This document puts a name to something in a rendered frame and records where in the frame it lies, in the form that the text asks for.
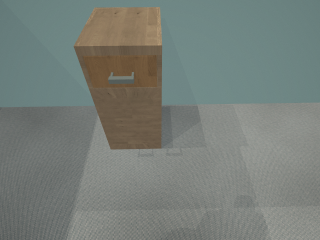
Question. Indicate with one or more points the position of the cabinet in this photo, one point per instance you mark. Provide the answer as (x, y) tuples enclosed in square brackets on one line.
[(131, 117)]

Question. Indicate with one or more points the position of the drawer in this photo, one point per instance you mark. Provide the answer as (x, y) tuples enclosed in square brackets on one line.
[(100, 67)]

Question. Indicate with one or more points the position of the handle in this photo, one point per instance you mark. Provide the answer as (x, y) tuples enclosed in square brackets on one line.
[(121, 79)]

